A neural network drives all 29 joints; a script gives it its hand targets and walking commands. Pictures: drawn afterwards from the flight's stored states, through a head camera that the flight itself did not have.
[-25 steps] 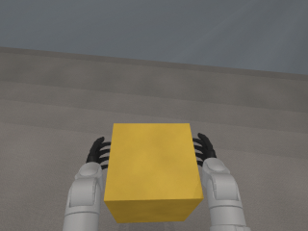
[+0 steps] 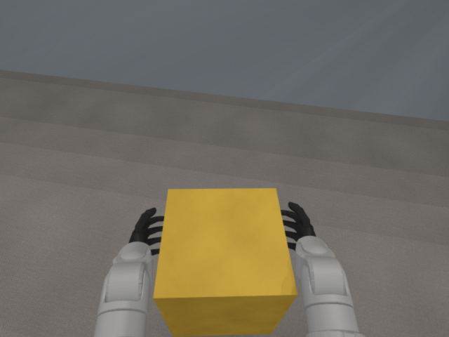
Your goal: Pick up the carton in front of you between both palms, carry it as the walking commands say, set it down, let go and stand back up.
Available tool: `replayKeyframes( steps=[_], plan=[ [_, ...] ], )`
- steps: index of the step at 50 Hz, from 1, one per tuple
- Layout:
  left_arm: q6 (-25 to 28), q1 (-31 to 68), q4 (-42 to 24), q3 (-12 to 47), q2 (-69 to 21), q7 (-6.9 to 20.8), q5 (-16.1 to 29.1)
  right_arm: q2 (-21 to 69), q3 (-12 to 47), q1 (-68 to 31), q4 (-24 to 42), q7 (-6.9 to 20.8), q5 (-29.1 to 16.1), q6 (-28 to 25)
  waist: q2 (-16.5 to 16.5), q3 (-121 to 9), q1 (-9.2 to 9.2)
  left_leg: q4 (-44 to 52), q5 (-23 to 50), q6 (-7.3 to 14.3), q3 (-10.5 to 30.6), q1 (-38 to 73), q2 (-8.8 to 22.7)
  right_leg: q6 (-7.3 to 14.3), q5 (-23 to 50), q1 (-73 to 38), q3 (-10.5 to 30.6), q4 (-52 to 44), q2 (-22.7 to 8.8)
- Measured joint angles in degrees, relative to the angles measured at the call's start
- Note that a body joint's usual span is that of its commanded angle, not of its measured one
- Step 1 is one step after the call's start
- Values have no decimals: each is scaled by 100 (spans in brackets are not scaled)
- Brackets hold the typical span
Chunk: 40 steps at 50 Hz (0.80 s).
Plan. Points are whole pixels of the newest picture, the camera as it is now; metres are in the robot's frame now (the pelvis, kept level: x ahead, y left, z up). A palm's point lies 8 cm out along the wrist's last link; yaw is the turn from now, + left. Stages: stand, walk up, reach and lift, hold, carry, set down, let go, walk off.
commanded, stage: hold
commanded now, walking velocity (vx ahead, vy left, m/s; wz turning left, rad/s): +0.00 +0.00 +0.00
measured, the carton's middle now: (222, 265) +0.27 +0.00 -0.05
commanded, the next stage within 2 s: set down in 0.20 s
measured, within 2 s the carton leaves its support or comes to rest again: neither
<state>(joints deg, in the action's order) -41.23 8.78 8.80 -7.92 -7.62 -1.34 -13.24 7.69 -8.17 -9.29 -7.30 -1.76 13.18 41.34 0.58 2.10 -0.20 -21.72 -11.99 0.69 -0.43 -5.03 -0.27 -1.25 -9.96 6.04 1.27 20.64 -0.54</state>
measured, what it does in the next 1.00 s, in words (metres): lowers itself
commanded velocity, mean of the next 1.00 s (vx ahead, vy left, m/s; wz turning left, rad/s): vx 0.00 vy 0.00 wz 0.00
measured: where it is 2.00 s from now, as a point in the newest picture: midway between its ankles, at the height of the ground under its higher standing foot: outside the picture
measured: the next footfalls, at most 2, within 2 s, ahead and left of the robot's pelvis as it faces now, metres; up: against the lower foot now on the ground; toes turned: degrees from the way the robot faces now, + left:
none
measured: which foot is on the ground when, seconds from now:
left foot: down 0.00-1.00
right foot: down 0.00-1.00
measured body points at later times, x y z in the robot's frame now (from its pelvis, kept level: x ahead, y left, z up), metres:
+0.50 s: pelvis -0.05 -0.02 -0.02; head -0.06 -0.02 +0.43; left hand +0.29 +0.15 +0.01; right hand +0.31 -0.15 +0.02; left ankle +0.00 +0.11 -0.75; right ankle +0.02 -0.13 -0.75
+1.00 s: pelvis -0.05 -0.01 -0.12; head +0.15 +0.00 +0.28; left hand +0.35 +0.15 -0.21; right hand +0.35 -0.15 -0.20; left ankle +0.00 +0.11 -0.75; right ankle +0.02 -0.13 -0.75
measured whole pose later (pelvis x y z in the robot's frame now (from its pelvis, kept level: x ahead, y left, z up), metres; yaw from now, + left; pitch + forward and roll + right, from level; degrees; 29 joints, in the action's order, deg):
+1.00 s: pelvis -0.05 -0.01 -0.12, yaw +3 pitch +35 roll -1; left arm -11.6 34.6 33.0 -19.9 -4.9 -2.4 -11.0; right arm 7.5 -23.0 -33.7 -29.6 -2.3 10.8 10.9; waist 0.9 -9.2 -1.8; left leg -67.0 -22.7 -0.8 5.4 -79.0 -5.2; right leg -1.7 -21.9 78.9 4.4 65.9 4.2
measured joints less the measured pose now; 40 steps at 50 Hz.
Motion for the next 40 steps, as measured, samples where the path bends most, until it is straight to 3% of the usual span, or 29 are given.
replayKeyframes(
  steps=[5, 15, 23, 30, 35, 40],
  plan=[
    [-56, 123, 176, -155, -15, -1, -51, 37, -113, -245, -367, 64, 96, -18, -13, 9, 66, -42, 44, -22, 106, 87, -30, 53, 5, -102, -1, 70, 9],
    [-19, 786, 1003, -687, -144, 161, -396, 168, -693, -845, -1083, 185, 435, -31, 27, -2, -19, -305, 34, -33, 293, 52, -64, 93, -27, -108, 77, 321, 112],
    [659, 2210, 2546, -1981, -194, 379, -1109, 263, -1902, -2256, -2495, 242, 1048, -591, 13, 268, 10, -1092, -318, -5, 531, -546, -175, 163, -343, 466, 294, 1094, 326],
    [1292, 2726, 2971, -2461, -136, 500, -1526, 376, -2491, -2748, -2920, 300, 1478, -1310, -10, 321, 42, -1803, -387, -112, 603, -1844, -217, 155, -473, 1755, 288, 1811, 402],
    [2144, 2615, 2892, -2226, -59, 446, -1291, 389, -2264, -2556, -2740, 250, 1285, -2162, -10, 290, -35, -2315, -421, -148, 639, -3310, -287, 123, -534, 3209, 253, 2328, 393],
    [2929, 2538, 2683, -1679, 124, 200, -567, 225, -1770, -2410, -2439, 47, 587, -2936, 9, 117, -109, -3041, -538, -158, 629, -5017, -358, 63, -654, 4908, 257, 3043, 407]
  ],
)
